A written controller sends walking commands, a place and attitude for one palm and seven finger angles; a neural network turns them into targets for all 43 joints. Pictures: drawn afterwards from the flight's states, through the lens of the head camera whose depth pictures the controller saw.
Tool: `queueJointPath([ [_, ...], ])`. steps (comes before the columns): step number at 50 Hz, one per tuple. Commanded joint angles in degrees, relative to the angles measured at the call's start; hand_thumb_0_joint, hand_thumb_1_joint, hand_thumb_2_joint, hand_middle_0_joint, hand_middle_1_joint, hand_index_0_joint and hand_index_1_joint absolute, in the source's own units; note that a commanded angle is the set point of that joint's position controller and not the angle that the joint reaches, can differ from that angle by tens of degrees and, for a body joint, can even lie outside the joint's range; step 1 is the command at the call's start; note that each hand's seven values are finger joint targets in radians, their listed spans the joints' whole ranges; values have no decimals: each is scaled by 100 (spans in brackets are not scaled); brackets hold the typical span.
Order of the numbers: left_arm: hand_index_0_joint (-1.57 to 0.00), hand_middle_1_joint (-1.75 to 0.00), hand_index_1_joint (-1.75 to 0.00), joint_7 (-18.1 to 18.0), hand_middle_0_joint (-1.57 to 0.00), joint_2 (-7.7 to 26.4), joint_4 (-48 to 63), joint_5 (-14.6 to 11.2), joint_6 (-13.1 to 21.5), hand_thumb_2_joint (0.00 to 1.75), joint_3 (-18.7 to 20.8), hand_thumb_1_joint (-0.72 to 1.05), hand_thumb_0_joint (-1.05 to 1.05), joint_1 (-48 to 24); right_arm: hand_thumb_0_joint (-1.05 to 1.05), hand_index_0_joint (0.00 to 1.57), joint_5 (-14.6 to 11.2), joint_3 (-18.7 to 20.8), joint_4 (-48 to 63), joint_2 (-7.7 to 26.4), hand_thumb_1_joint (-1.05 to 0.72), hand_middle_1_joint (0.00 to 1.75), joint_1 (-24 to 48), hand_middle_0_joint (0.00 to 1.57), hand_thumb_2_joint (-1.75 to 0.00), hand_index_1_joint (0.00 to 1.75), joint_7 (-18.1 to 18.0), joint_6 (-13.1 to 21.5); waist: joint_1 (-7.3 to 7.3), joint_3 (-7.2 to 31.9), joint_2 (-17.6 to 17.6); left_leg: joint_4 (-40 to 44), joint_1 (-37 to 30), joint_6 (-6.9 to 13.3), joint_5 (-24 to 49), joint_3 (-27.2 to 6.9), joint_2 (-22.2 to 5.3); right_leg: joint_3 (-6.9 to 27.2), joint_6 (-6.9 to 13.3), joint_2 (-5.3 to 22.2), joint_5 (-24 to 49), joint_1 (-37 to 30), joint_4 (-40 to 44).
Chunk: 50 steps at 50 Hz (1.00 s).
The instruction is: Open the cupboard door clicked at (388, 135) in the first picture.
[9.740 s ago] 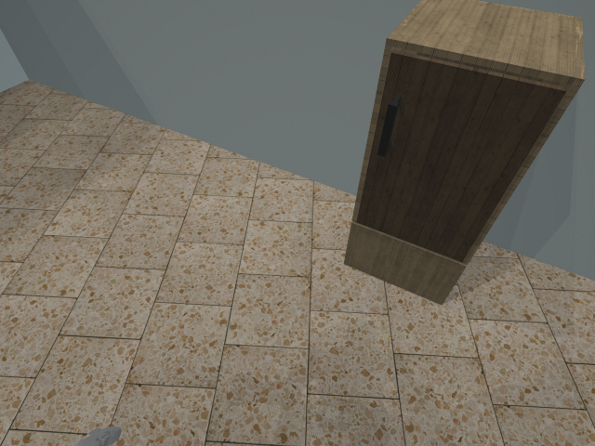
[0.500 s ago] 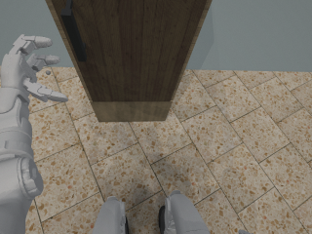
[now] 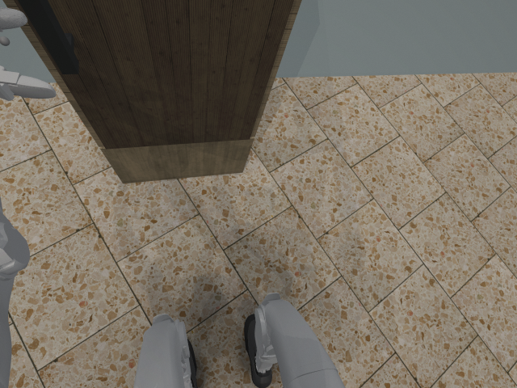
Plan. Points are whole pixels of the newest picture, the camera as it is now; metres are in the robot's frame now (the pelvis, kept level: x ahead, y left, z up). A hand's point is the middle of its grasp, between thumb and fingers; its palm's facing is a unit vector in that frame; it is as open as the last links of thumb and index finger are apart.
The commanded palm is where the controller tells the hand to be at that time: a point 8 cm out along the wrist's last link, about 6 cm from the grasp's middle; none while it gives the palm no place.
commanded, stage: move the hooked fingers beside the handle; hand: left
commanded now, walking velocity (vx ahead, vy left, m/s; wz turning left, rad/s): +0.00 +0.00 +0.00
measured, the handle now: (47, 12) +0.61 +0.20 +0.07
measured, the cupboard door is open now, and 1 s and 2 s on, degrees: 0 0 0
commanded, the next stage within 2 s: slide the fingers in behind the handle in 1.14 s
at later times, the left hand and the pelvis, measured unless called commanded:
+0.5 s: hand (9, 54) +0.56 +0.24 +0.06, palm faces +0.01 -1.00 -0.01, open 14.0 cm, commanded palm +0.55 +0.26 +0.06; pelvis +0.01 +0.01 +0.01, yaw +0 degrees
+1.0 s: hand (15, 57) +0.55 +0.23 +0.07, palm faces +0.03 -1.00 -0.01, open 14.0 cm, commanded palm +0.54 +0.26 +0.06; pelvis +0.01 +0.00 +0.01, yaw +0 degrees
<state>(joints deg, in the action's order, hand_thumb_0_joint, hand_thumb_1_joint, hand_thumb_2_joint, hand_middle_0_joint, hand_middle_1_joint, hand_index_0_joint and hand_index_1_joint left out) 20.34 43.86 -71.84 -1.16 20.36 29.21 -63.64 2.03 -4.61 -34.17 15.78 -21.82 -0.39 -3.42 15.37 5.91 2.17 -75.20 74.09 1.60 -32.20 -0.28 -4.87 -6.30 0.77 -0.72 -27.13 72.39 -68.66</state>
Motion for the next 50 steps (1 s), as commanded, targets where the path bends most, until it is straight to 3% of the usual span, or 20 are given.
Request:
queueJointPath([
  [1,-30,-120,-120,76,-30,1309,1160,-106,231,30,-18,-50,0,-1736,0,20,-9,438,202,1184,-90,30,-1310,20,-90,30,10,-85,-171,3487,1322,836,-2976,37,3233,-507,148,294,22,-186,1975,-1603,649],
  [4,-30,-120,-120,82,-30,1373,1341,-162,189,30,75,-50,0,-1822,0,20,-27,451,233,1210,-90,30,-1331,20,-90,30,10,-129,-181,3450,1263,891,-3006,36,3094,-518,138,286,14,-203,1840,-1542,693],
  [5,-30,-120,-120,66,-30,1221,1416,-210,204,30,-12,-50,0,-2028,0,20,-26,466,207,1183,-90,30,-1317,20,-90,30,7,-117,-89,3416,1199,870,-2955,57,3002,-509,151,304,-3,-210,1822,-1534,728],
  [6,-30,-120,-120,15,-30,1457,1521,-239,262,30,201,-50,0,-2137,0,20,-19,469,185,1201,-90,30,-1340,20,-90,30,-6,-106,-113,3442,1099,871,-2878,59,2890,-518,149,310,-8,-220,1742,-1604,739],
  [9,-30,-120,-120,-116,-30,1534,1922,-221,507,30,205,-50,0,-2692,0,20,-2,472,86,1175,-90,30,-1361,20,-90,30,-4,-47,-46,3691,1396,875,-3213,28,2986,-593,140,321,15,-236,1668,-1469,717],
  [11,-30,-120,-120,-199,-30,1394,1807,-140,592,30,104,-50,0,-2669,0,20,16,474,3,1144,-90,30,-1344,20,-90,30,27,-25,-42,3590,1631,856,-3409,-12,3061,-622,134,287,38,-233,1568,-1238,719],
  [14,-30,-120,-120,-214,-30,1206,1234,-18,467,30,-63,-50,0,-2323,0,20,20,448,-38,1147,-90,30,-1380,20,-90,30,43,-76,5,3211,1554,875,-3399,-20,3196,-642,123,230,54,-220,1575,-1072,735],
  [15,-30,-120,-120,-206,-30,1326,1163,-4,402,30,14,-50,0,-2190,0,20,21,442,-3,1180,-90,30,-1392,20,-90,30,41,-103,-41,3181,1488,893,-3307,-17,3185,-645,125,219,53,-218,1578,-1129,723],
  [18,-30,-120,-120,-98,-30,784,939,-12,226,30,-352,-50,0,-1837,0,20,18,450,92,1156,-90,30,-1384,20,-90,30,56,-152,-43,3107,1587,923,-3481,-33,3477,-677,117,165,73,-189,1621,-924,706],
  [20,-30,-120,-120,-66,-30,798,945,-100,178,30,-266,-50,0,-1710,0,20,22,463,145,1193,-90,30,-1361,20,-90,30,51,-189,-80,3069,1332,923,-3362,-37,3404,-662,114,158,48,-203,1645,-994,724],
  [23,-30,-120,-120,-88,-30,952,1410,-255,348,30,-49,-50,0,-1930,0,20,24,490,201,1181,-90,30,-1348,20,-90,30,44,-172,-89,3340,1269,890,-3306,-4,3457,-626,143,214,55,-214,1895,-1275,682],
  [24,-30,-120,-120,-113,-30,1191,1590,-227,431,30,110,-50,0,-1919,0,20,30,488,208,1187,-90,30,-1363,20,-90,30,59,-183,-195,3546,1370,896,-3393,-29,3567,-615,144,239,53,-219,1967,-1426,676],
  [29,-30,-120,-120,-212,-30,1262,1836,-200,647,30,137,-50,0,-2171,0,20,13,493,115,1143,-90,30,-1306,20,-90,30,76,-183,-148,3571,1417,882,-3453,-28,3511,-608,144,278,52,-229,1973,-1514,698],
  [34,-30,-120,-120,-169,-30,858,1919,-201,614,30,-124,-50,0,-1948,0,20,8,541,48,1116,-90,30,-1303,20,-90,30,100,-201,-193,3715,1783,937,-4107,-114,4049,-711,96,215,61,-218,1922,-1230,759],
  [36,-30,-120,-120,-114,-30,728,1687,-250,509,30,-181,-50,0,-1622,0,20,-7,531,62,1115,-90,30,-1280,20,-90,30,109,-224,-216,3480,1540,997,-3893,-90,3880,-672,111,204,56,-225,1914,-1368,825],
  [41,-30,-120,-120,-138,-30,375,1186,-270,331,30,-433,-50,0,-1735,0,20,-25,522,67,1123,-90,30,-1247,20,-90,30,68,-236,-24,2820,1010,1051,-3322,-12,3071,-616,148,192,34,-228,1589,-1183,894],
  [43,-30,-120,-120,-213,-30,593,1272,-303,440,30,-248,-50,0,-1850,0,20,-8,501,88,1116,-90,30,-1228,20,-90,30,51,-191,-51,2818,1033,1010,-3115,17,2883,-549,178,245,49,-226,1591,-1297,870],
  [44,-30,-120,-120,-247,-30,916,1429,-276,534,30,-37,-50,0,-1919,0,20,2,502,102,1144,-90,30,-1232,20,-90,30,41,-190,-127,3050,1080,994,-3142,3,2964,-542,182,272,52,-222,1662,-1441,824],
  [46,-30,-120,-120,-304,-30,1133,1534,-222,697,30,114,-50,0,-1900,0,20,8,487,148,1105,-90,30,-1180,20,-90,30,48,-164,-221,3280,1130,956,-3055,2,2975,-498,211,319,62,-226,1749,-1685,770],
  [50,-30,-120,-120,-327,-30,1112,1234,-102,725,30,-25,-50,0,-1975,0,20,-9,444,148,1108,-90,30,-1127,20,-90,30,67,-162,-115,2991,1099,885,-2753,36,2675,-451,209,355,37,-225,1593,-1592,761],
])
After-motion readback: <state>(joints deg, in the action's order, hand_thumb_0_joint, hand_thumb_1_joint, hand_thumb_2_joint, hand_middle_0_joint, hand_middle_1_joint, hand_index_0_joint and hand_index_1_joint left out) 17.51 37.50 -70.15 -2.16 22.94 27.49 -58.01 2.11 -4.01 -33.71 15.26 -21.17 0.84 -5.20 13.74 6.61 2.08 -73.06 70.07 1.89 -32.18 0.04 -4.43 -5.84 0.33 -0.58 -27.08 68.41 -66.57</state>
